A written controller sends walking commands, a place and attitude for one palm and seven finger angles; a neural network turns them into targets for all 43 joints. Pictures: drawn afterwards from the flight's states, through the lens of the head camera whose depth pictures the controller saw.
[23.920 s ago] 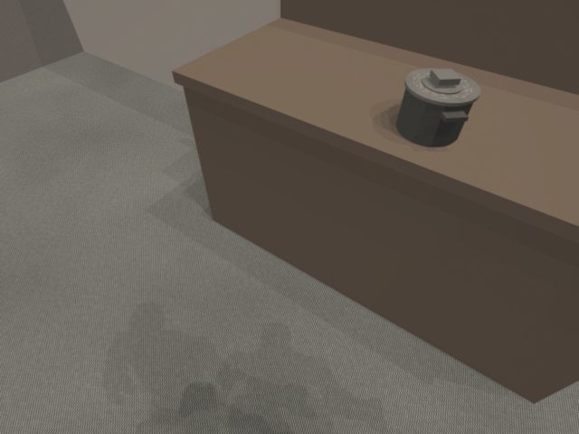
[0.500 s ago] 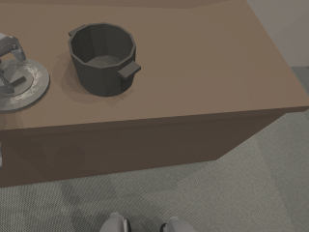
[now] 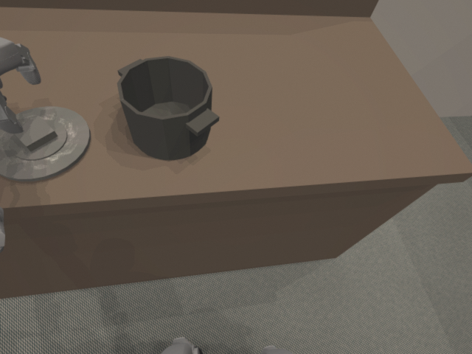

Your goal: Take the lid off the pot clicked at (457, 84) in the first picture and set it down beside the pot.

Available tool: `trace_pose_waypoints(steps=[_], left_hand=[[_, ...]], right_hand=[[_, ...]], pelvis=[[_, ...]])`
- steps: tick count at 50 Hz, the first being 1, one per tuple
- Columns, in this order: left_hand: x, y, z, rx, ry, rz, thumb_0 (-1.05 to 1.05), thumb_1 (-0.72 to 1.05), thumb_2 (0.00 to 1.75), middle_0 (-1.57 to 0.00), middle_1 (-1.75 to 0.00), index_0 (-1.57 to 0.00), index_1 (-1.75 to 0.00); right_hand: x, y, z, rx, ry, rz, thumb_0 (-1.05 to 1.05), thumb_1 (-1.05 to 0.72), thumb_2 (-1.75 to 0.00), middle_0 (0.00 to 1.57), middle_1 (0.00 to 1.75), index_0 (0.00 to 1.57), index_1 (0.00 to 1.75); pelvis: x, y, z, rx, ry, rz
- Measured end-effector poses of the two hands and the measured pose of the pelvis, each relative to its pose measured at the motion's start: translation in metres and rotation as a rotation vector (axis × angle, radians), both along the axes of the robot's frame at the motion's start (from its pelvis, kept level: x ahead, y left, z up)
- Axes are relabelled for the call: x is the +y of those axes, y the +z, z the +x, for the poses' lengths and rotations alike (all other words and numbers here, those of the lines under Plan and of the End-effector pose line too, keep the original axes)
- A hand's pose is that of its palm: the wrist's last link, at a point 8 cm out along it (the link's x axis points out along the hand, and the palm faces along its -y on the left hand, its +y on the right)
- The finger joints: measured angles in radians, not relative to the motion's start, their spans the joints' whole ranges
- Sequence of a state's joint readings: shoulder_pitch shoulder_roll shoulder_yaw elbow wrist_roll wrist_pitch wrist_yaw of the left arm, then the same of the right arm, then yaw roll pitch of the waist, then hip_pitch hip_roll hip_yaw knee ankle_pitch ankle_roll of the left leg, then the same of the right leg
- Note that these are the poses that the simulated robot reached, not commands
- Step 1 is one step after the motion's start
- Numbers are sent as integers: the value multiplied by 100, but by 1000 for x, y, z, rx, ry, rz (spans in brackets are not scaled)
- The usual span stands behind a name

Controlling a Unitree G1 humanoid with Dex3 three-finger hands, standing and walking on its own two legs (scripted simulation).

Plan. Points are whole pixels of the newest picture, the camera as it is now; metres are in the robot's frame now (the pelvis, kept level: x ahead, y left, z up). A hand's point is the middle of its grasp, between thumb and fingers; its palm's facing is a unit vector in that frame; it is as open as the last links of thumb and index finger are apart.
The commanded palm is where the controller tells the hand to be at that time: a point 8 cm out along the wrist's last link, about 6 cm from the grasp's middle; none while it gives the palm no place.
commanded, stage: raise the empty hand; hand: left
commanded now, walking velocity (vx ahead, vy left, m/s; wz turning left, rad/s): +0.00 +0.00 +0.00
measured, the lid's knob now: (34, 133) +0.51 +0.32 +0.03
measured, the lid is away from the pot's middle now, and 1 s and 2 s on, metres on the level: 0.24 0.24 0.24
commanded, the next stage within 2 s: draw the hand back to the body in 0.70 s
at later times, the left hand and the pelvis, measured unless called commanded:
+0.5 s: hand out of the picture +0.50 +0.30 +0.18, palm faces -0.36 -0.11 -0.93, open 11.0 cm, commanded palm +0.53 +0.30 +0.25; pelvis +0.01 -0.01 +0.01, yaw +0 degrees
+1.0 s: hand out of the picture +0.49 +0.32 +0.19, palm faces -0.34 -0.13 -0.93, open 11.0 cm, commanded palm +0.48 +0.31 +0.25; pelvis +0.02 -0.02 +0.01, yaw +1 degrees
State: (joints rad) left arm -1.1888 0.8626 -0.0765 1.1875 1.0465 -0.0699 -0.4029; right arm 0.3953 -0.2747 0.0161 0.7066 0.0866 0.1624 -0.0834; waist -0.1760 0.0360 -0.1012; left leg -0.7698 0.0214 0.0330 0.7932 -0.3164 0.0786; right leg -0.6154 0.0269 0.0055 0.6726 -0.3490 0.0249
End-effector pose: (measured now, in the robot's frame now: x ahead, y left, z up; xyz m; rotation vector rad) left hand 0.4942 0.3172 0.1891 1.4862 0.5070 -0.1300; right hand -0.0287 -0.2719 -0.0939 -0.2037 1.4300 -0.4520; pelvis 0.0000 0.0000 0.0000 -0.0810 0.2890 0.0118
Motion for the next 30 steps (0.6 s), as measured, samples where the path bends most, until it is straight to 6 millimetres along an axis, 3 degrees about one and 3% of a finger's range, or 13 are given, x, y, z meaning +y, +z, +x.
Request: trace_pose_waypoints(steps=[30], left_hand=[[-13,60,8,-32,57,-6,0,-1,65,-36,-85,-37,-85]], right_hand=[[-16,3,20,-36,-3,25,1,-91,-90,20,30,20,30]], pelvis=[[-14,10,13,-32,-2,21]])
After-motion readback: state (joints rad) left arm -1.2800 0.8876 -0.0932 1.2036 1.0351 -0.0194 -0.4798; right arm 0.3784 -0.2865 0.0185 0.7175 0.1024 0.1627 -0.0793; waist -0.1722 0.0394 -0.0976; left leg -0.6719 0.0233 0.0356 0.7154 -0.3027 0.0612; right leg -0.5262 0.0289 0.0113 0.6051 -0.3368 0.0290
